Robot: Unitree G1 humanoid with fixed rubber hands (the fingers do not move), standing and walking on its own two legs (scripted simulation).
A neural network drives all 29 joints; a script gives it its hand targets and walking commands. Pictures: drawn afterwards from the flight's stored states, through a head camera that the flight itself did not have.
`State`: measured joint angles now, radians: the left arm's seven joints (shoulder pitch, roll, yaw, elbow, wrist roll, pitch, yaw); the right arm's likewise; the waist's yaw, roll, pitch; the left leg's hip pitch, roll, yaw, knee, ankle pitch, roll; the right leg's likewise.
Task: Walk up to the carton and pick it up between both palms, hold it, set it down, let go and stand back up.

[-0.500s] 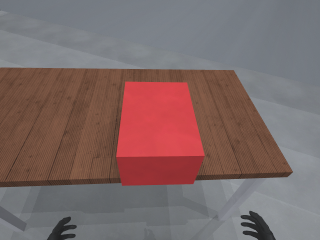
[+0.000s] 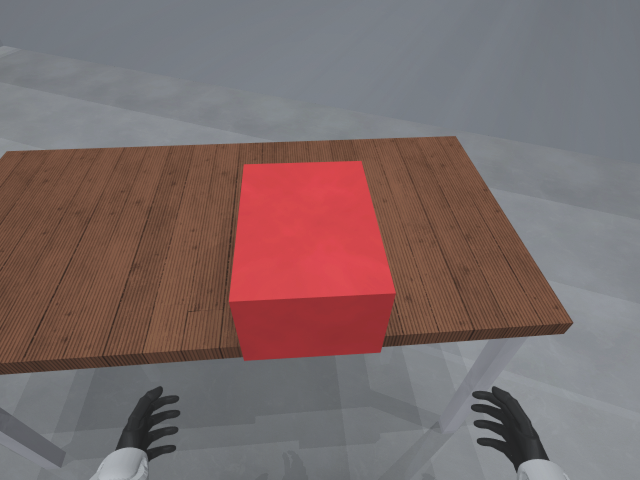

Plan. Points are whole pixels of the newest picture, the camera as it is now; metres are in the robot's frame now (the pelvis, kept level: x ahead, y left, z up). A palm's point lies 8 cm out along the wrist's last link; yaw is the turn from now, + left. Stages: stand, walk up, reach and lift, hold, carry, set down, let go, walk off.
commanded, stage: reach and lift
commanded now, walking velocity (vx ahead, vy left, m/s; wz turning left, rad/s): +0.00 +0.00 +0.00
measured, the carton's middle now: (307, 252) +0.49 +0.01 -0.03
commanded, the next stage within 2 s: none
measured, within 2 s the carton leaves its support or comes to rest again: neither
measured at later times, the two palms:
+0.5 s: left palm (132, 434) +0.20 +0.23 -0.03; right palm (471, 388) +0.23 -0.20 -0.02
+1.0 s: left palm (153, 385) +0.25 +0.21 -0.01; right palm (480, 373) +0.25 -0.22 -0.02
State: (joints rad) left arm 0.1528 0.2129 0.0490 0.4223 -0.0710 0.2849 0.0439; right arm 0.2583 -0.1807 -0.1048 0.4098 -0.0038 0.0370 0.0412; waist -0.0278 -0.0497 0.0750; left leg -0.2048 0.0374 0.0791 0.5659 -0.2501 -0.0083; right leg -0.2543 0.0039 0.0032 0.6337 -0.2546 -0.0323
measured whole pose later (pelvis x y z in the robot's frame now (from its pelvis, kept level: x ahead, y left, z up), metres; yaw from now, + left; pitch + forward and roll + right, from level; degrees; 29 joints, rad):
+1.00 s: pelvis +0.10 +0.01 +0.01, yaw +3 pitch -6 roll -1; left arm 0.39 0.17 -0.10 0.35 -0.10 -0.33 0.07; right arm 0.32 -0.20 0.01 0.62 0.28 -0.49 0.06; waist -0.02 0.00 0.02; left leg -0.02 0.06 0.02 0.44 -0.31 -0.04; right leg 0.00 0.03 -0.05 0.39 -0.29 -0.03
